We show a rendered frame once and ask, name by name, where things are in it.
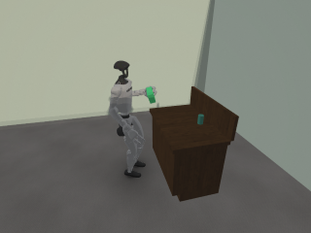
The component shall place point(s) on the robot thigh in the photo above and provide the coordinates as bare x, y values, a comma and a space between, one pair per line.
137, 127
132, 147

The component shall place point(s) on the left robot forearm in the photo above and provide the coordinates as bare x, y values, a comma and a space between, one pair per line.
138, 92

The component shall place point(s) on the right robot upper arm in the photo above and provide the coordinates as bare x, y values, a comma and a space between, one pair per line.
115, 94

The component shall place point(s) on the left robot thigh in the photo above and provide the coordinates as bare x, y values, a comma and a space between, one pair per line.
137, 127

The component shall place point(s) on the right robot thigh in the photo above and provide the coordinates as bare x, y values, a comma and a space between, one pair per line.
132, 147

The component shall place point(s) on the table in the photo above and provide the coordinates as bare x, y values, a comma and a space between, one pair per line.
191, 155

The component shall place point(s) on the right robot hand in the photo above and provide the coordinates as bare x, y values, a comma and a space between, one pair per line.
132, 134

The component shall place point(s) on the left robot hand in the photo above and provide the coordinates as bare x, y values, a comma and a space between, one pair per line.
153, 88

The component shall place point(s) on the right robot forearm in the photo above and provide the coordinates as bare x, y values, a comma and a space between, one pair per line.
120, 120

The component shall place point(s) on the sponge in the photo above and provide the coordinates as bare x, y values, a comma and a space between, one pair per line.
150, 94

